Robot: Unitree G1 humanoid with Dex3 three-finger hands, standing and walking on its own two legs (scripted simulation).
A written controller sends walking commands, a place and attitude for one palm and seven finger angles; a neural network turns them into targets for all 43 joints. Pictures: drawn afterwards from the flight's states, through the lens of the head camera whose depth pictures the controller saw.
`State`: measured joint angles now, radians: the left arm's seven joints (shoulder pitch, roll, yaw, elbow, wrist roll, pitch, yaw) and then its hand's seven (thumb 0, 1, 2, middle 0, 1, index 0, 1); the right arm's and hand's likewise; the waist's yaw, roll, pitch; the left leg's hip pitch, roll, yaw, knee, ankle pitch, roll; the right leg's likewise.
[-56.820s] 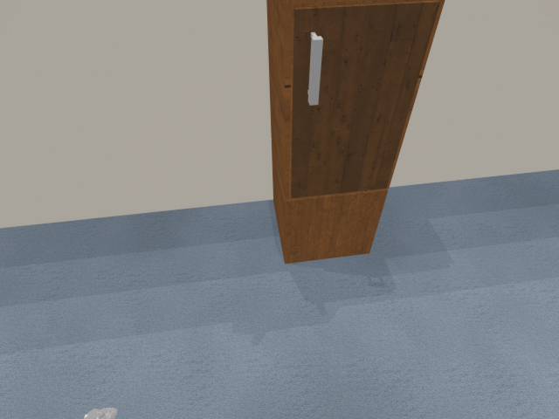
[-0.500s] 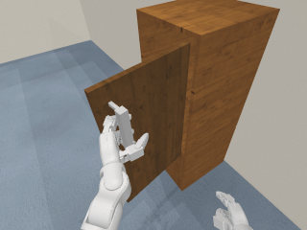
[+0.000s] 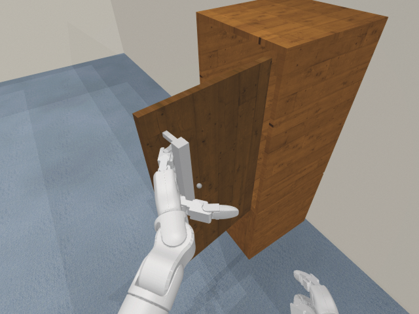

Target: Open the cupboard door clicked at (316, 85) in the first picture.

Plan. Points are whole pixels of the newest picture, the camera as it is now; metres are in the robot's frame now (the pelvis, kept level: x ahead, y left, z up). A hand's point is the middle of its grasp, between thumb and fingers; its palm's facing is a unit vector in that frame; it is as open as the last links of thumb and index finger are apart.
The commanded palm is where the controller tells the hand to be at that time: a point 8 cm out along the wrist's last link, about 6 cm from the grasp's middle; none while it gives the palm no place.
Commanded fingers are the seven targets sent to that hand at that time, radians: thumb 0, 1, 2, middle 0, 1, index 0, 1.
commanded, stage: slide the hand sideways off the handle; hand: left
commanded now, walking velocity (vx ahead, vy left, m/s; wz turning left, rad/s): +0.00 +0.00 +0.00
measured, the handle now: (178, 168) +0.36 +0.10 +0.12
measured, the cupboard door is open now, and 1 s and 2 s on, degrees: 98 100 100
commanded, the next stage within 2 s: draw the hand back to the body in 1.30 s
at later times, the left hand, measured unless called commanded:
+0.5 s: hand (192, 200) +0.28 +0.06 +0.12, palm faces -0.12 -0.99 +0.02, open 16.3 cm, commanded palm +0.25 +0.11 +0.11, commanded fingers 0.00 -0.50 0.30 -0.15 -0.30 -0.15 -0.30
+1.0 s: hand (163, 227) +0.23 +0.10 +0.11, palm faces -0.05 -1.00 -0.05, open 16.4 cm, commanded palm +0.19 +0.16 +0.11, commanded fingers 0.00 -0.50 0.30 -0.15 -0.30 -0.15 -0.30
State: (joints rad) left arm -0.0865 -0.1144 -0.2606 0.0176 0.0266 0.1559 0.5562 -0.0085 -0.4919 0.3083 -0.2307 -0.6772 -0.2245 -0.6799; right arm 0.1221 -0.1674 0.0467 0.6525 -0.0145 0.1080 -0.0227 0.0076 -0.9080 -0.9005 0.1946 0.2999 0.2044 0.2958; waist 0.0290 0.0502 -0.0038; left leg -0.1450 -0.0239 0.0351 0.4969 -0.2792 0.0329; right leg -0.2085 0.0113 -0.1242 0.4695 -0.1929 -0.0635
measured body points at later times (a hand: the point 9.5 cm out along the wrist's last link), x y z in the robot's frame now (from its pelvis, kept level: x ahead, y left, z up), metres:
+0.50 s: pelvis +0.00 +0.02 -0.01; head -0.03 +0.00 +0.44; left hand +0.28 +0.11 +0.12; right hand +0.18 -0.18 -0.09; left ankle +0.00 +0.10 -0.74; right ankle +0.05 -0.08 -0.74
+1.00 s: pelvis +0.03 -0.01 -0.01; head +0.00 -0.03 +0.44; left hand +0.23 +0.16 +0.12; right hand +0.23 -0.21 -0.07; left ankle +0.00 +0.10 -0.74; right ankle +0.05 -0.08 -0.74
